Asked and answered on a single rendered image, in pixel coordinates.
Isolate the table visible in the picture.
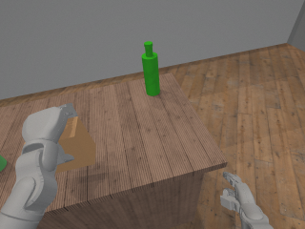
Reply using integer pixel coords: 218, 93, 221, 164
0, 73, 228, 229

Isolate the left robot hand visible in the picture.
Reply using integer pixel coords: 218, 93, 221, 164
22, 103, 78, 165

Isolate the sponge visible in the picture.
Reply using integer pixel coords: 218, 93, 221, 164
24, 116, 96, 174

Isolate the robot right forearm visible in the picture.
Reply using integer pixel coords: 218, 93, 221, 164
239, 202, 274, 229

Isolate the robot left forearm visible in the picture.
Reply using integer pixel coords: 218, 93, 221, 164
0, 139, 59, 229

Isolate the right robot hand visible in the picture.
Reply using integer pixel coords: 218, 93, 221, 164
220, 172, 256, 214

